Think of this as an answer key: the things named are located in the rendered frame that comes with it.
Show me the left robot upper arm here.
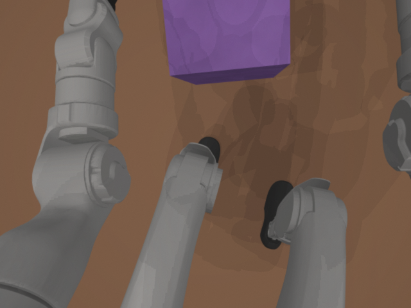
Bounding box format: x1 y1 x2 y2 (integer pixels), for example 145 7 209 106
0 141 131 308

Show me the robot right thigh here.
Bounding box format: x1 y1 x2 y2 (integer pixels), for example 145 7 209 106
276 186 346 308

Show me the robot left forearm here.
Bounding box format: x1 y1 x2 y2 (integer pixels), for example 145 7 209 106
32 0 123 185

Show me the right robot upper arm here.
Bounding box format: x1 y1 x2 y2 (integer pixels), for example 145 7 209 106
383 94 411 179

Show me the right robot shin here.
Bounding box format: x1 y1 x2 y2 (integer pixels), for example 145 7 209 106
268 178 347 245

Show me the carton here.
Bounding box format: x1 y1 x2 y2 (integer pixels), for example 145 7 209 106
162 0 290 85

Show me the robot right forearm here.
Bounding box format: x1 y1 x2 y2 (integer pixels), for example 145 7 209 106
396 0 411 93

